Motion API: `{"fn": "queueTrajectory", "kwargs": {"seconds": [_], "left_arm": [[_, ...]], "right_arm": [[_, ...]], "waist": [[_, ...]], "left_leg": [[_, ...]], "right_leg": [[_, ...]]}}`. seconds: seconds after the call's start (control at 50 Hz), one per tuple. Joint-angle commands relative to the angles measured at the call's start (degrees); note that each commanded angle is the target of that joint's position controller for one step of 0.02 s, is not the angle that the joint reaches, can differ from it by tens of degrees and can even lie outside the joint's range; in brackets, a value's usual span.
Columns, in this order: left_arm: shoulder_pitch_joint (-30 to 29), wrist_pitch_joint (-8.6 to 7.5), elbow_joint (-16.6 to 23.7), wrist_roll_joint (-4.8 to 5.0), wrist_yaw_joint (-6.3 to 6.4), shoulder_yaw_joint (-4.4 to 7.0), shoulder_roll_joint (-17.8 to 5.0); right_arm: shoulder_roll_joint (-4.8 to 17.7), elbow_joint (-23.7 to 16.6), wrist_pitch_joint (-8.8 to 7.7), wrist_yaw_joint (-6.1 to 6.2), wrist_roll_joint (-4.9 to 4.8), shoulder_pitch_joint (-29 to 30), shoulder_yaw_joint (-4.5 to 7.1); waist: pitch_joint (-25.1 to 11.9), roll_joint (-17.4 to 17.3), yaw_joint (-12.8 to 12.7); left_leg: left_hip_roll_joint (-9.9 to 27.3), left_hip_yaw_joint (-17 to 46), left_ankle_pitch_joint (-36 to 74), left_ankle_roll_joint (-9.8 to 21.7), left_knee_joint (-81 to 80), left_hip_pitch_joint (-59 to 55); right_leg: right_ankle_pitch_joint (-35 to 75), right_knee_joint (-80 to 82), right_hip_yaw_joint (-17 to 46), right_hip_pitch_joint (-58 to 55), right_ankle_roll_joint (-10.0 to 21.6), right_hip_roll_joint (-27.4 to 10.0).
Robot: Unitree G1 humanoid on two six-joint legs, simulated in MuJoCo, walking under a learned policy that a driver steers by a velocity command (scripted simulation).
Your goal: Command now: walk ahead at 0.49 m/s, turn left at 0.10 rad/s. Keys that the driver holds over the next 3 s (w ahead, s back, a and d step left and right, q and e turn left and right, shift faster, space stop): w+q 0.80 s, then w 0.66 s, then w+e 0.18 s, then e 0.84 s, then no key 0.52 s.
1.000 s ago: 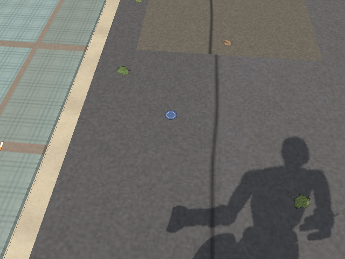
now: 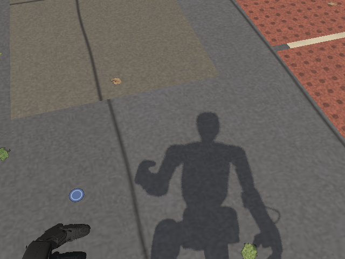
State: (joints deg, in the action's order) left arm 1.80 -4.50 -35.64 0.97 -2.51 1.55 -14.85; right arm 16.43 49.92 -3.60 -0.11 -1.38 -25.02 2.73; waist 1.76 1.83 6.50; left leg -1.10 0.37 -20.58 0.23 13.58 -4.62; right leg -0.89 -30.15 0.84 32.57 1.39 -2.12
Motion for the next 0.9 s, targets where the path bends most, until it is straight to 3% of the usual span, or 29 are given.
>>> {"fn": "queueTrajectory", "kwargs": {"seconds": [0.02, 0.04, 0.06, 0.08, 0.1, 0.12, 0.14, 0.16, 0.2, 0.26, 0.36, 0.46, 0.48, 0.52, 0.54, 0.56, 0.58, 0.6, 0.62, 0.64, 0.66, 0.68, 0.7, 0.72, 0.76, 0.8, 0.86, 0.9], "left_arm": [[6.6, -1.15, 2.3, -0.18, 0.33, 3.60, -8.7], [16.3, -0.97, 0.1, -0.56, 1.02, 4.81, -11.5], [23.7, -0.53, -0.8, -2.05, 1.65, 6.10, -17.6], [25.1, -0.21, -1.6, -1.59, 1.39, 5.31, -14.5], [21.5, -0.14, -1.7, -1.16, 1.47, 4.09, -10.7], [17.7, -0.13, -1.7, -0.86, 1.61, 3.48, -8.9], [14.2, -0.35, -2.1, -1.08, 1.45, 2.95, -7.3], [11.8, -0.92, -2.3, -1.46, 1.32, 2.63, -5.8], [9.6, -1.98, -3.2, -1.69, 1.18, 2.89, -5.2], [9.3, -2.94, -5.3, -1.83, 1.42, 3.54, -6.5], [11.0, -2.31, -7.3, -1.59, 2.47, 4.10, -8.8], [16.2, -0.17, -10.1, -0.30, 2.83, 4.93, -11.2], [16.3, 0.37, -10.4, -0.04, 2.90, 5.08, -11.7], [15.5, 1.32, -10.2, 0.26, 3.31, 5.48, -13.3], [15.1, 1.83, -9.9, 0.40, 3.58, 5.65, -14.0], [14.2, 2.25, -9.7, 0.59, 3.82, 5.61, -14.2], [13.9, 2.05, -9.1, 0.29, 4.11, 4.98, -13.1], [18.6, 0.89, -6.2, -2.13, 3.45, 2.48, -4.8], [16.3, -1.57, -4.9, -0.96, 2.60, 1.91, -6.2], [9.7, -2.98, -3.2, 1.37, 1.90, 3.03, -10.3], [8.0, -3.75, -2.4, 1.51, 1.86, 2.64, -9.7], [8.1, -3.92, -3.1, 0.08, 2.32, 2.72, -9.3], [8.9, -3.44, -3.6, -0.96, 2.50, 3.20, -10.1], [9.9, -2.69, -3.7, -1.27, 2.37, 3.37, -10.1], [10.4, -1.53, -3.8, -1.87, 2.41, 3.04, -8.4], [6.8, -0.96, -2.6, -2.00, 2.59, 2.43, -6.9], [1.1, -1.18, -1.9, -1.63, 2.00, 1.38, -4.9], [-2.3, -1.62, -1.2, -1.06, 1.39, 1.18, -4.9]], "right_arm": [[11.1, -2.8, 0.32, 0.53, -0.06, 2.0, 2.45], [9.5, -3.7, 0.30, 0.58, 0.67, 2.5, 1.66], [2.7, -5.7, -0.45, 0.38, 1.56, -3.0, -0.36], [3.0, -4.7, -1.38, 0.18, 0.14, -5.1, -0.64], [8.8, -5.5, -1.62, 0.04, -1.52, 0.3, 1.17], [9.1, -6.8, -1.63, 0.06, -1.66, 4.7, 1.31], [8.1, -7.1, -1.33, 0.22, -0.87, 6.8, 1.32], [7.4, -6.8, -0.58, 0.37, -0.31, 6.4, 1.66], [4.6, -5.8, 0.96, 0.38, -0.45, 4.0, 1.37], [3.7, -7.3, 2.05, 0.68, -0.09, 6.8, 1.48], [2.4, -10.1, 1.05, -1.09, 0.18, 15.2, 0.80], [2.2, -14.9, 1.00, -2.90, 0.08, 23.8, 0.34], [2.5, -15.8, 1.03, -3.22, 0.08, 24.3, 0.49], [4.2, -16.6, 1.34, -3.53, 0.11, 22.5, 1.38], [5.7, -16.2, 1.60, -3.46, 0.07, 18.6, 2.26], [8.1, -14.7, 1.78, -3.05, -0.07, 11.3, 3.73], [11.9, -12.3, 2.26, -2.05, -0.13, 1.3, 5.74], [18.4, -11.9, 2.40, -1.04, -0.49, 0.3, 6.93], [16.6, -14.4, 1.30, -1.41, 0.04, -0.1, 5.95], [12.3, -13.8, 0.51, -1.69, 0.53, 1.3, 4.76], [10.6, -13.8, 0.03, -1.68, 0.39, 4.0, 4.26], [9.0, -14.3, -0.09, -1.61, 0.35, 8.1, 3.75], [7.2, -15.2, -0.17, -1.38, 0.85, 10.7, 3.11], [7.1, -15.9, -0.15, -1.17, 1.27, 11.8, 2.95], [8.0, -15.5, -0.38, -0.63, 0.91, 11.6, 3.23], [9.5, -14.8, -0.28, 0.17, 0.75, 10.2, 3.64], [9.1, -13.5, 0.08, 0.83, 0.55, 8.3, 3.37], [9.2, -12.0, 0.08, 0.80, 0.54, 5.6, 3.24]], "waist": [[-3.8, -6.6, -9.4], [-11.2, -5.5, -14.0], [-22.1, 7.7, -13.3], [-28.2, 14.8, -13.3], [-17.2, 8.6, -13.5], [-10.2, 5.8, -12.2], [-5.7, 3.1, -10.2], [-3.6, 4.1, -8.2], [-2.3, 4.2, -6.1], [0.5, 2.0, -5.4], [2.6, 0.1, -8.1], [5.0, -1.0, -11.2], [4.7, -0.5, -10.8], [1.4, 1.7, -8.6], [-1.5, 2.9, -6.1], [-5.5, 2.7, -1.7], [-10.5, 0.0, 3.3], [-14.3, -15.0, -2.0], [-24.2, -12.5, -0.8], [-17.7, -7.5, 1.2], [-11.1, -4.8, -0.9], [-7.2, -1.5, -3.7], [-5.5, -2.3, -5.7], [-5.0, -3.3, -7.0], [-4.2, -3.2, -7.7], [-2.5, -3.4, -6.9], [-1.8, -5.7, -4.1], [-1.4, -6.3, -2.1]], "left_leg": [[12.9, 5.9, 45.0, 7.1, 11.0, 4.8], [10.1, 4.4, 39.9, 5.2, 23.7, 12.9], [2.2, 0.9, 14.0, 1.4, 46.6, 33.6], [-1.4, 7.2, -12.4, 0.7, 57.5, 41.9], [2.0, 8.3, -9.6, 0.9, 61.6, 47.1], [4.8, 6.2, -4.5, 1.2, 60.3, 47.6], [6.6, 5.5, -0.7, 0.9, 57.4, 45.7], [8.2, 5.9, 2.3, 0.7, 54.8, 42.7], [9.0, 5.7, 5.2, 0.1, 53.7, 38.4], [9.2, 6.9, 10.8, -0.7, 49.5, 42.0], [8.0, 2.9, 25.0, -0.3, 32.0, 41.7], [6.9, -0.9, 21.5, 2.0, 23.4, 45.6], [6.2, -1.9, 19.1, 2.8, 22.6, 45.2], [2.6, -5.3, 13.1, 4.9, 22.3, 39.5], [0.3, -6.8, 10.2, 6.2, 22.7, 33.9], [-2.1, -7.4, 10.7, 8.0, 20.5, 23.7], [-1.4, -2.8, 13.1, 10.6, 17.4, 6.7], [13.5, 25.5, 9.1, 19.4, 15.6, -13.5], [21.2, 49.9, 0.5, 26.5, 5.5, -20.4], [19.4, 42.0, 2.2, 22.5, 3.2, -16.8], [16.9, 33.8, 6.2, 20.1, 3.1, -8.5], [14.3, 28.0, 12.6, 18.1, 2.9, -0.2], [12.5, 24.0, 18.7, 17.3, 1.9, 5.6], [11.5, 22.6, 21.7, 17.3, 0.7, 9.3], [10.5, 19.3, 27.2, 17.8, -0.4, 14.0], [8.7, 16.0, 27.6, 16.8, -0.9, 17.4], [5.6, 11.4, 22.0, 13.3, -0.4, 19.5], [6.6, 12.3, 17.7, 12.5, -0.6, 19.1]], "right_leg": [[-2.4, 2.9, -2.0, -16.7, 3.4, 2.8], [-1.5, 0.8, 1.3, -33.0, 5.7, -1.3], [-6.0, 0.3, 22.9, -56.5, 12.3, -17.5], [-16.6, 9.9, 41.1, -58.4, 16.2, -22.9], [-21.4, 12.0, 34.1, -50.3, 13.3, -20.5], [-19.5, 13.4, 25.6, -42.1, 11.5, -18.3], [-15.0, 15.7, 19.9, -34.3, 10.5, -15.8], [-11.2, 17.8, 15.0, -29.2, 9.7, -13.8], [-6.1, 21.3, 9.1, -23.7, 9.9, -12.5], [0.8, 23.5, 2.4, -22.6, 10.2, -12.5], [4.9, 24.5, -7.1, -25.5, 8.5, -10.6], [10.0, 21.3, -10.0, -36.6, 7.7, -13.9], [14.4, 19.4, -10.7, -38.5, 7.2, -14.3], [33.2, 12.3, -12.4, -40.7, 5.9, -14.3], [41.9, 5.7, -13.0, -40.8, 5.2, -14.0], [44.0, -4.6, -14.1, -37.7, 4.0, -12.6], [33.8, -19.7, -14.5, -27.0, 1.6, -10.3], [-17.5, -40.8, -12.9, -0.8, -2.2, -0.7], [-34.6, -51.5, 1.9, 9.2, -2.7, 5.5], [-29.3, -51.0, 5.4, 14.6, -1.4, 1.8], [-24.1, -45.9, 4.8, 14.1, -0.4, -0.7], [-21.0, -40.4, 4.4, 10.7, -0.6, -2.8], [-18.8, -36.9, 4.6, 6.6, -1.1, -4.1], [-17.5, -35.3, 4.6, 3.8, -1.8, -4.4], [-15.8, -30.7, 3.2, 2.0, -3.8, -4.2], [-10.2, -23.3, 2.2, 2.0, -5.5, -3.2], [3.4, -9.0, 1.1, -2.2, -5.9, -1.3], [8.8, -4.4, 0.9, -4.7, -5.6, -0.2]]}}
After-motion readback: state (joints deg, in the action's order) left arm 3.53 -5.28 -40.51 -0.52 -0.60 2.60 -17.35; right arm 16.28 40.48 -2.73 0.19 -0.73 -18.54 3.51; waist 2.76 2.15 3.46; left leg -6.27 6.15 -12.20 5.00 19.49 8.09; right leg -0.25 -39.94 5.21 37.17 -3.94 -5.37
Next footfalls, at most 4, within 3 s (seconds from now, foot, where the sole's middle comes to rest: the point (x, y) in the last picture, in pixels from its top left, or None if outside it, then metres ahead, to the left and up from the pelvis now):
0.04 right None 0.20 -0.12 -0.77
0.58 left None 0.46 0.15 -0.77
1.06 right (138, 178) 0.80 0.08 -0.77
1.58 left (56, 161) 0.93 0.44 -0.77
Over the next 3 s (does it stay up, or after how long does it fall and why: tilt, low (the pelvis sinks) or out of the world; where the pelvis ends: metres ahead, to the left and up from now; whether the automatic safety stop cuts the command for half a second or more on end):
stays up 1.03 0.35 0.01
